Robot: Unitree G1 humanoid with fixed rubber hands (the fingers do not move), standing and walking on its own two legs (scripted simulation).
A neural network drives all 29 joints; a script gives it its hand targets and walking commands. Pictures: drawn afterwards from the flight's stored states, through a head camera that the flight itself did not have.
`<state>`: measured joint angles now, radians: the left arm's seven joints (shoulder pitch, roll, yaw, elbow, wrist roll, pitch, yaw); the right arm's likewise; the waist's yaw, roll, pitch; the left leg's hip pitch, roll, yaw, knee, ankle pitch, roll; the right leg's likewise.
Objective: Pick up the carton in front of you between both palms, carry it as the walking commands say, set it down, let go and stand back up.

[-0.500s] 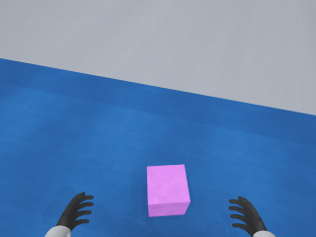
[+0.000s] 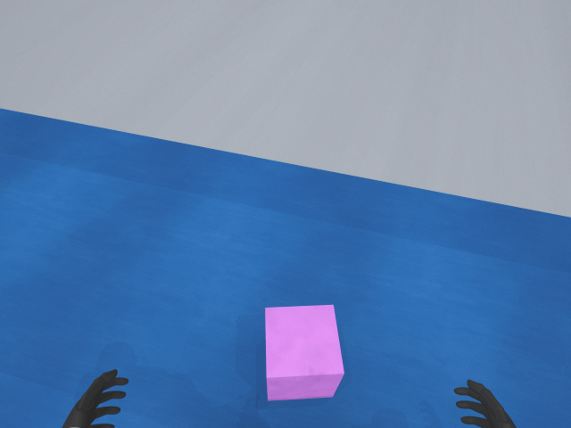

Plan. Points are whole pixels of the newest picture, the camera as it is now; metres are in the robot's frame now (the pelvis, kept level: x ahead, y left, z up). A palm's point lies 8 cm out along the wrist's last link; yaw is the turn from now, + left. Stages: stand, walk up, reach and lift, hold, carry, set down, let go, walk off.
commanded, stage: stand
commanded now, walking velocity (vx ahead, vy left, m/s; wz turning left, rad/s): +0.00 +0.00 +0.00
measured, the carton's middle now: (299, 353) +0.44 -0.05 -0.64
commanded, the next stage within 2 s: none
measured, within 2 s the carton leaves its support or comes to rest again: neither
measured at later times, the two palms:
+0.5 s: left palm out of the picture +0.13 +0.29 -0.09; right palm out of the picture +0.13 -0.29 -0.08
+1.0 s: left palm out of the picture +0.09 +0.30 -0.09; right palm out of the picture +0.09 -0.30 -0.09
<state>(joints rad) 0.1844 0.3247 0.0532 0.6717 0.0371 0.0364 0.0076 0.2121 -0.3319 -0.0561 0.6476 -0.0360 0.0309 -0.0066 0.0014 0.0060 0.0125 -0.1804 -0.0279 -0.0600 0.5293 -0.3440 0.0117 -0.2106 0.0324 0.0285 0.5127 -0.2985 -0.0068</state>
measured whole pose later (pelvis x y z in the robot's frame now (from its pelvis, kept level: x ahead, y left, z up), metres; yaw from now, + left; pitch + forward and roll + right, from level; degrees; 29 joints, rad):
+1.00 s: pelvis -0.01 +0.00 +0.01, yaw +0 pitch -2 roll +0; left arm 0.13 0.37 0.02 0.97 0.02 -0.01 0.01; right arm 0.16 -0.37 -0.01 0.92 -0.02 -0.01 -0.02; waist 0.01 0.00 0.02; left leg -0.08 -0.03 -0.06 0.37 -0.25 0.01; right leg -0.12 0.02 0.03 0.37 -0.21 -0.01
